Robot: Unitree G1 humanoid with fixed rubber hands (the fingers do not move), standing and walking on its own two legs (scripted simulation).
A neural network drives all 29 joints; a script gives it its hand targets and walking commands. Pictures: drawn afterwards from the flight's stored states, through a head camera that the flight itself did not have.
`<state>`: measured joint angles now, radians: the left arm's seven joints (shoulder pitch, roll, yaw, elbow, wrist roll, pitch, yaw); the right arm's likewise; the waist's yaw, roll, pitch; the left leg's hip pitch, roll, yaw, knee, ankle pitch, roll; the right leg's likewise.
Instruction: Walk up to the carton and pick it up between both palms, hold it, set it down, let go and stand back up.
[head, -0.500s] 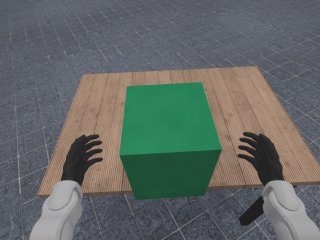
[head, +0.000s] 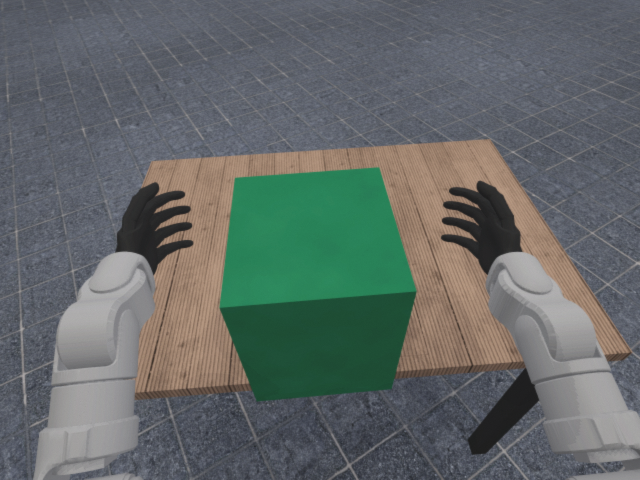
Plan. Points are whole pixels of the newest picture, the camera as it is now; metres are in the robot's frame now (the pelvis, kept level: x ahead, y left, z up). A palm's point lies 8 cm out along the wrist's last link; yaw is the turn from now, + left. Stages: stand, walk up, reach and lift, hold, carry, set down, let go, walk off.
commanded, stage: reach and lift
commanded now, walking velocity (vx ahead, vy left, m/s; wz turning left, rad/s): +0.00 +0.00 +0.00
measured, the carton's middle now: (316, 287) +0.38 +0.03 +0.02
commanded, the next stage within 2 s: none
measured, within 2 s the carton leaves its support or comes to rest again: neither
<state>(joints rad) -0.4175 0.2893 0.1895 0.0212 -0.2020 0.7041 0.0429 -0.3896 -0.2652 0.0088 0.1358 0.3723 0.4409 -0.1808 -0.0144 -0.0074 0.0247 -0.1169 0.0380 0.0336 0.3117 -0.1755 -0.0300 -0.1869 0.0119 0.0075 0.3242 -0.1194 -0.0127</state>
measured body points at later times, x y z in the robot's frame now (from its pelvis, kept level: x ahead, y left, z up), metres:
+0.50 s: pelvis +0.01 +0.01 +0.00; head +0.02 +0.02 +0.45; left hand +0.41 +0.23 +0.17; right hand +0.42 -0.18 +0.15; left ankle -0.01 +0.14 -0.75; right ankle +0.03 -0.11 -0.75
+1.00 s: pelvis +0.00 +0.01 +0.00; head +0.04 +0.01 +0.45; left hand +0.39 +0.21 +0.05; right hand +0.40 -0.14 +0.05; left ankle -0.01 +0.14 -0.75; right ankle +0.04 -0.11 -0.75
